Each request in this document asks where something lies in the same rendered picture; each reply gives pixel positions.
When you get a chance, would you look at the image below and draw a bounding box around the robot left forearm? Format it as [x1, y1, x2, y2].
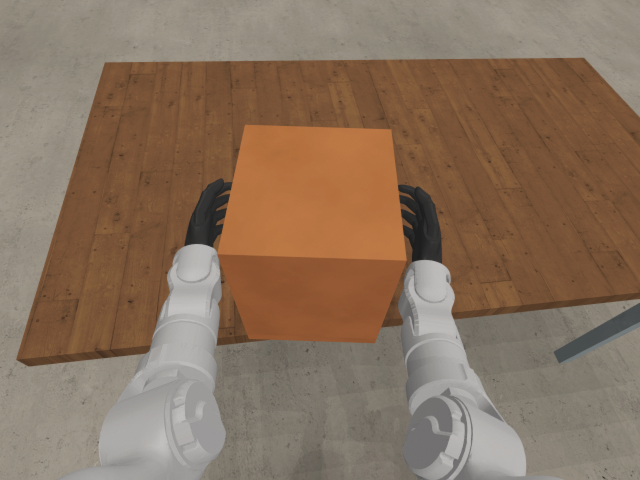
[99, 244, 222, 466]

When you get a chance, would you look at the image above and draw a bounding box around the robot left hand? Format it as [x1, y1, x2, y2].
[184, 178, 233, 248]

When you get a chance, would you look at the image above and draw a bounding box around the robot right forearm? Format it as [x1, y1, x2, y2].
[398, 260, 507, 424]

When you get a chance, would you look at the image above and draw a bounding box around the robot right hand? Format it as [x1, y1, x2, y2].
[398, 185, 442, 264]

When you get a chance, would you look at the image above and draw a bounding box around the table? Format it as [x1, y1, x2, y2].
[16, 58, 640, 367]

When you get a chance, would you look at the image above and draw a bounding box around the robot right upper arm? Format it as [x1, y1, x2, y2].
[402, 395, 563, 480]

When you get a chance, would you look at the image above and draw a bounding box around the carton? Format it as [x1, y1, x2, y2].
[217, 125, 407, 343]

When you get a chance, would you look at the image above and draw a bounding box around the robot left upper arm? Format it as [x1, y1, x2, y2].
[57, 378, 226, 480]

